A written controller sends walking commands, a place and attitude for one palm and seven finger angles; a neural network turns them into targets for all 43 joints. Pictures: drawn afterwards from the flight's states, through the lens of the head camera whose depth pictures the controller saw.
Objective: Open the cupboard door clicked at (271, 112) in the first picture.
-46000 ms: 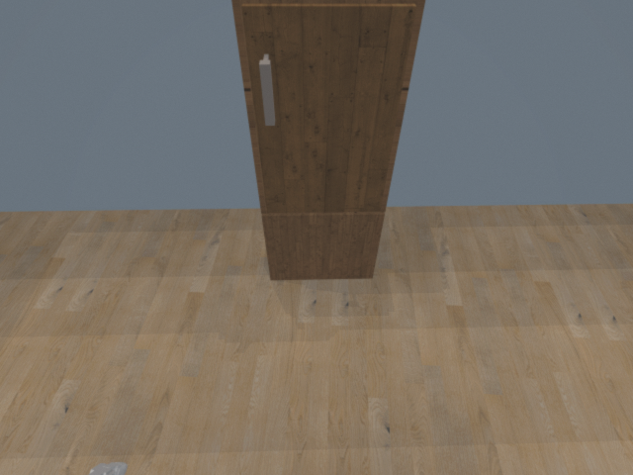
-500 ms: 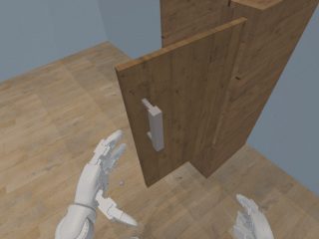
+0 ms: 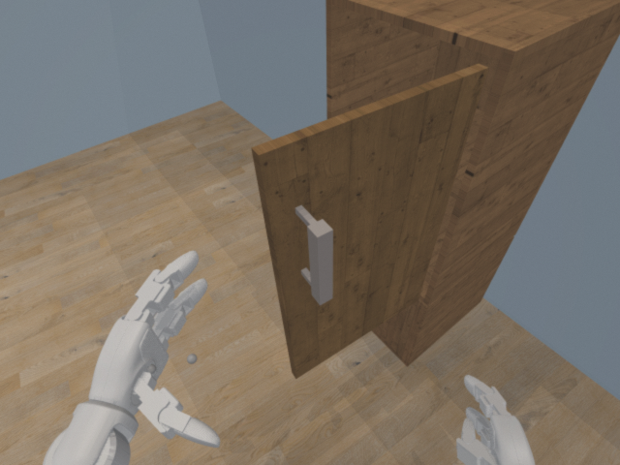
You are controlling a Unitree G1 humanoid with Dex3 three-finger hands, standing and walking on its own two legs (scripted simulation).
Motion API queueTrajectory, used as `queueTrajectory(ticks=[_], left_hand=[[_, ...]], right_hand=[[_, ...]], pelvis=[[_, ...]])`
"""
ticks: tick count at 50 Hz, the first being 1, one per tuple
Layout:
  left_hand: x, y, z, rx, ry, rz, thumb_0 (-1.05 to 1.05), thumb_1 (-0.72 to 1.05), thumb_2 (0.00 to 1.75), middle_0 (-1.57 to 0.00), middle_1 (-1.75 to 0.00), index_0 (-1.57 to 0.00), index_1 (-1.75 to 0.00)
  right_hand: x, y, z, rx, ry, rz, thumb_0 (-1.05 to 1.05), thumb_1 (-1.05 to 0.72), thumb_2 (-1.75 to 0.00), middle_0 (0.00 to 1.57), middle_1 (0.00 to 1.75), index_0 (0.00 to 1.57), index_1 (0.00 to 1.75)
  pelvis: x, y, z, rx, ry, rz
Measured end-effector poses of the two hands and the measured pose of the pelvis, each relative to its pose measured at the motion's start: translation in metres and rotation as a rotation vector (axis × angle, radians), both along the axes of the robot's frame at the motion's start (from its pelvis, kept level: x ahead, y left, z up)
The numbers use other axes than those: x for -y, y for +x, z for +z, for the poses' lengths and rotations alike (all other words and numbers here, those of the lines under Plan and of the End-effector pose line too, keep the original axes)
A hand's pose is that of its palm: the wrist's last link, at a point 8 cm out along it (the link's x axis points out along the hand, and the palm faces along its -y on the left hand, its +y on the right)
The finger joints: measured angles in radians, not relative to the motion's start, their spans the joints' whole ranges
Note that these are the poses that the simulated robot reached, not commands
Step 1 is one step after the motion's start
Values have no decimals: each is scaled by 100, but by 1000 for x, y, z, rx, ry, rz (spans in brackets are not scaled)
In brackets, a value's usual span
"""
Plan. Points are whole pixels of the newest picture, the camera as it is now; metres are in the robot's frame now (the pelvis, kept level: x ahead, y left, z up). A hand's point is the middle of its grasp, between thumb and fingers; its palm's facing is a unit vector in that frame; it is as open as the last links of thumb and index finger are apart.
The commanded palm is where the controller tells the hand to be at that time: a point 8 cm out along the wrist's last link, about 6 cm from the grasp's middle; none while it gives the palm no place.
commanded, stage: draw the hand back to the body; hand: left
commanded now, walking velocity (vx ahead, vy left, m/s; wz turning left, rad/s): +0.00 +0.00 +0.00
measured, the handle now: (312, 256) +0.38 +0.03 +0.08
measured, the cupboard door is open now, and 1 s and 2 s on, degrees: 85 85 85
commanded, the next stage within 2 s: step back with the hand held close in 1.10 s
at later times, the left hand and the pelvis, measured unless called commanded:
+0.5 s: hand (90, 321) +0.22 +0.24 +0.16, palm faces +0.30 -0.88 -0.37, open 11.8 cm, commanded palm +0.17 +0.28 +0.18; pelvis +0.02 +0.02 +0.03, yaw -2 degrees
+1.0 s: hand (55, 309) +0.22 +0.26 +0.18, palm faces +0.40 -0.82 -0.41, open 7.5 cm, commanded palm +0.17 +0.30 +0.20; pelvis +0.02 +0.01 +0.03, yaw -2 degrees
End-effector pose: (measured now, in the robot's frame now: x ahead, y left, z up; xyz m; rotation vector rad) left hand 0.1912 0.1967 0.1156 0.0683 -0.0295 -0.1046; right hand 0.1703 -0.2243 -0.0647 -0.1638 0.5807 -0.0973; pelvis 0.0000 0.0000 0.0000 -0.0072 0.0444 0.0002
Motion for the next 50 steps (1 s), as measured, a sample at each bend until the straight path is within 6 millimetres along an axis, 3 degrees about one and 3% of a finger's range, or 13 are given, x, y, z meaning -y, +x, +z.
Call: queueTrajectory(ticks=[7,20,37,42,50], left_hand=[[-22,-7,19,20,144,168,-1,-37,36,-16,-30,-16,-30],[-67,-9,45,36,283,370,-1,4,54,-18,-30,-17,-30],[-110,-11,86,131,404,502,0,63,79,-20,-30,-20,-30],[-113,-13,89,138,405,535,1,77,85,-21,-30,-20,-30],[-100,-13,81,117,380,509,1,86,89,-21,-30,-21,-30]], right_hand=[[-12,9,11,2,-26,9,1,-90,-90,20,30,20,30],[-30,13,18,-73,-41,24,1,-90,-90,20,30,20,30],[-17,19,19,-105,-45,-7,1,-90,-90,20,30,20,30],[-12,19,18,-109,-43,-11,1,-90,-90,20,30,20,30],[-6,16,19,-109,-47,-18,1,-90,-90,20,30,20,30]], pelvis=[[-5,1,10,36,-4,-10],[-18,12,29,90,1,-28],[-18,22,34,100,2,-43],[-16,22,34,102,2,-42],[-10,20,34,106,2,-42]])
